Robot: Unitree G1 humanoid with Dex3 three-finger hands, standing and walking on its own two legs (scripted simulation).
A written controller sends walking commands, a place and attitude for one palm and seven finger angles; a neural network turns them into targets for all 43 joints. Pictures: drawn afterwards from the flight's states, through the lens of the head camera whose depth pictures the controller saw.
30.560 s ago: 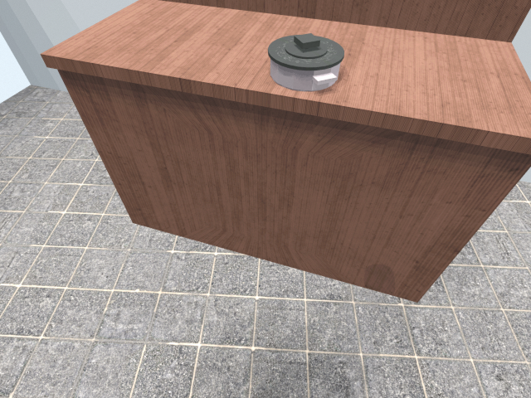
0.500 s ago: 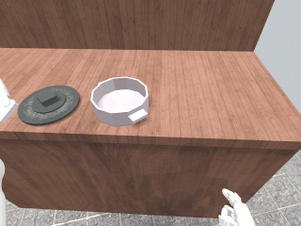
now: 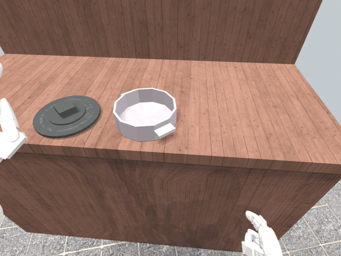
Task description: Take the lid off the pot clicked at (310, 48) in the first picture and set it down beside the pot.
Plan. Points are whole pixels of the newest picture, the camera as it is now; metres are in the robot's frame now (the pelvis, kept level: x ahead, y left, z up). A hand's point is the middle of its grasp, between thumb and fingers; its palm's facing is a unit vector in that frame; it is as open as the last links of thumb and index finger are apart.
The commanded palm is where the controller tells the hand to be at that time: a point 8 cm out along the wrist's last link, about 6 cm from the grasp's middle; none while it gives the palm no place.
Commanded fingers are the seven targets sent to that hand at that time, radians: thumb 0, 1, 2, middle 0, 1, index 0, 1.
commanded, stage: step back with the hand held close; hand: left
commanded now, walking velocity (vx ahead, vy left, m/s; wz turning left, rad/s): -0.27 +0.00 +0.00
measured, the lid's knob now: (65, 108) +0.45 +0.39 +0.10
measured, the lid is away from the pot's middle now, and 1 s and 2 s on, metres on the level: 0.24 0.24 0.24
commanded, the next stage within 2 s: stop stepping back and stand still in 1.04 s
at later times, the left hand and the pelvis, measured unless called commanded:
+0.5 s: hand out of the picture +0.13 +0.25 +0.27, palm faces +0.44 -0.75 -0.50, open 7.4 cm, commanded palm +0.08 +0.31 +0.28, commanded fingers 0.00 0.90 0.90 -0.20 -0.30 -0.20 -0.30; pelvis -0.06 +0.03 -0.01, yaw -1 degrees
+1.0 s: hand out of the picture +0.04 +0.26 +0.29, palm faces +0.52 -0.78 -0.34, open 7.4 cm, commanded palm -0.02 +0.32 +0.28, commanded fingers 0.00 0.90 0.90 -0.20 -0.30 -0.20 -0.30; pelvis -0.15 +0.04 -0.02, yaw -1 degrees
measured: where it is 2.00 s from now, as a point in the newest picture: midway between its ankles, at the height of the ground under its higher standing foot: outside the picture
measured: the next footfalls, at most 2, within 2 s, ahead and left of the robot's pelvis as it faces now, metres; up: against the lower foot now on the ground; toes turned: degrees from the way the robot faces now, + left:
right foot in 1.04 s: -0.15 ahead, -0.10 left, +0.00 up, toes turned -3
left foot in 1.22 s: -0.17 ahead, +0.20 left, +0.00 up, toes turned -2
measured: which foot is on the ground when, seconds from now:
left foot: down 0.00-1.00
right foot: down 0.00-0.82, up 0.84-1.00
